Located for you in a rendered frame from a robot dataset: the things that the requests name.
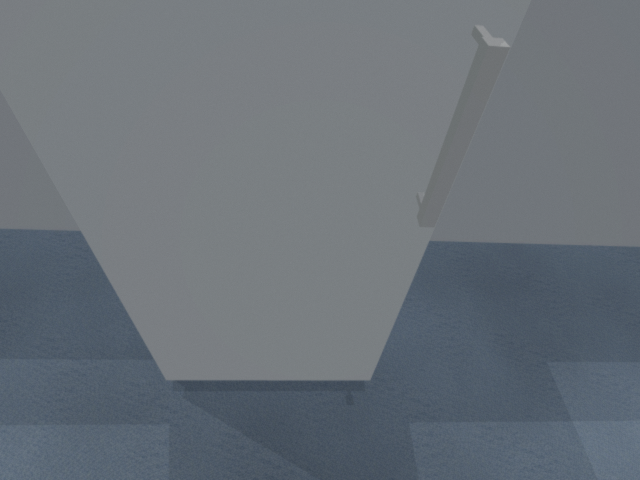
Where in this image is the handle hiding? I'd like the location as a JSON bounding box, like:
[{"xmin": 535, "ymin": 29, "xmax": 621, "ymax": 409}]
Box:
[{"xmin": 416, "ymin": 25, "xmax": 510, "ymax": 227}]

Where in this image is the fridge door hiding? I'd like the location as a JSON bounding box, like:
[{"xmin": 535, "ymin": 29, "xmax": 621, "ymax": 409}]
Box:
[{"xmin": 0, "ymin": 0, "xmax": 531, "ymax": 381}]

